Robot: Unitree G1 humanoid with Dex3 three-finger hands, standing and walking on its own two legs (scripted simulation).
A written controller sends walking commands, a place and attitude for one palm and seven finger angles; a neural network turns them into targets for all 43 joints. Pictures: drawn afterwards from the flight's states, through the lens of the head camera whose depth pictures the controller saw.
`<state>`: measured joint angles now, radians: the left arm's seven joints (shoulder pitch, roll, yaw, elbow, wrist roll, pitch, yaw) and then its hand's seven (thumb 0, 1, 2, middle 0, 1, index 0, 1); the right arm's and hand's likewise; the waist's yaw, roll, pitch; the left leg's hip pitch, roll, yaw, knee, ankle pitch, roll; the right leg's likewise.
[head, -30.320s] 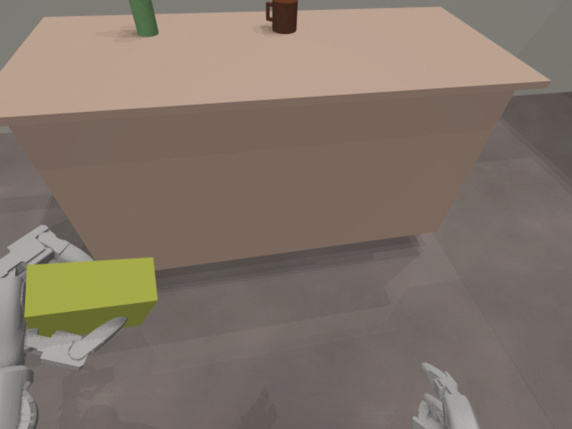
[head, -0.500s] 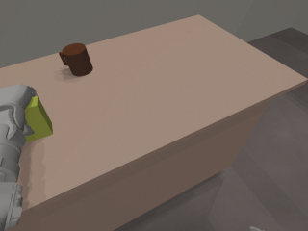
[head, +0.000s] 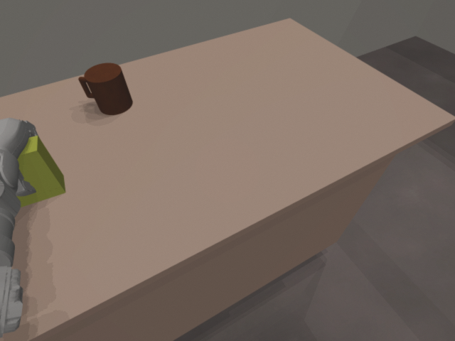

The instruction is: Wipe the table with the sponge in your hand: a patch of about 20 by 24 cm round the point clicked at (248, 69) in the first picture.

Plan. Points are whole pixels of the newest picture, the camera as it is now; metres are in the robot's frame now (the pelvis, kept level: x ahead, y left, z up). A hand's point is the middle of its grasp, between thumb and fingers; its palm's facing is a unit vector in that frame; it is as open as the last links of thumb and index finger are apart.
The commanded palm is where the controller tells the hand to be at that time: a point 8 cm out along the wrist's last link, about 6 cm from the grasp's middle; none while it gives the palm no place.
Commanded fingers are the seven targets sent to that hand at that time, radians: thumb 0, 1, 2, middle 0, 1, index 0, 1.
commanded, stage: slide back across to the first lane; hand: left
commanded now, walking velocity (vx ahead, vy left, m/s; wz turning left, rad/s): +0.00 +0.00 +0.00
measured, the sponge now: (25, 181) +0.37 +0.39 +0.08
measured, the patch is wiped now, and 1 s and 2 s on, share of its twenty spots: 0.90 0.90 0.90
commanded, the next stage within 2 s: wipe back along the first lane in 0.40 s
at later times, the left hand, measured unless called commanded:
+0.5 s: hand out of the picture +0.34 +0.44 +0.12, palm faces -0.12 -0.02 -0.99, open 9.4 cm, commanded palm +0.32 +0.43 +0.18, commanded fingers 0.00 0.10 1.30 -1.20 -1.60 -1.20 -1.60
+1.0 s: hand out of the picture +0.31 +0.41 +0.12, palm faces -0.04 -0.03 -1.00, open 9.4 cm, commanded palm +0.27 +0.40 +0.16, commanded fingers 0.00 0.10 1.30 -1.20 -1.60 -1.20 -1.60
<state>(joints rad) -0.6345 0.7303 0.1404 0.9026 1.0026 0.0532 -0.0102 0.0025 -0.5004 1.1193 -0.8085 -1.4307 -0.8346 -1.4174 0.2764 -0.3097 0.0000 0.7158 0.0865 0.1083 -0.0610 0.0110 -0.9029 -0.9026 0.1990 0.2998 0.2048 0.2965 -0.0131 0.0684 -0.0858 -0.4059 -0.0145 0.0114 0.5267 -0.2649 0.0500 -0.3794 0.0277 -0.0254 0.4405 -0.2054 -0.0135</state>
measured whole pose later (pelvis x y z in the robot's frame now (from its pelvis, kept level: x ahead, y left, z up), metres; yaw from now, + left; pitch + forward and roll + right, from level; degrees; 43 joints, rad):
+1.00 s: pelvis +0.01 +0.02 +0.00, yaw +3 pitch +4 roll -2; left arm -0.29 0.67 0.14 0.40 0.92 0.19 -0.07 -0.01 -0.47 1.11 -0.78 -1.47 -0.80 -1.46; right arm 0.16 -0.29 0.03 0.66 0.07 0.08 -0.04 0.01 -0.90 -0.90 0.20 0.30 0.21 0.30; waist 0.07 0.08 -0.05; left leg -0.29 -0.06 -0.02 0.47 -0.26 0.07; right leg -0.24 -0.01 -0.05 0.38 -0.21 -0.01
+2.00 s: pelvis +0.00 +0.01 +0.00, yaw +2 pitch +1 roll -2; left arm 0.15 0.64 0.19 -0.04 0.82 0.26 -0.04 0.00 -0.46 1.11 -0.75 -1.49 -0.78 -1.48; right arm 0.12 -0.28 0.04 0.62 0.07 0.05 -0.04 0.01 -0.90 -0.90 0.20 0.30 0.20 0.30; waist 0.09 0.10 -0.06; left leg -0.26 -0.03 -0.01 0.55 -0.30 0.06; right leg -0.22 0.02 -0.04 0.45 -0.25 0.00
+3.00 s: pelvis -0.01 -0.01 +0.00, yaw +2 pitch -4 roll -1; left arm 0.15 0.64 0.09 -0.20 0.83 0.35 -0.10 0.00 -0.49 1.11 -0.80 -1.43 -0.83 -1.42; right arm 0.05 -0.26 0.08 0.65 0.05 -0.02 -0.08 0.02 -0.90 -0.90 0.20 0.30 0.21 0.30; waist 0.15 0.10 0.00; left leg -0.16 -0.02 -0.02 0.48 -0.26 0.04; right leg -0.13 0.02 -0.05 0.41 -0.22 -0.03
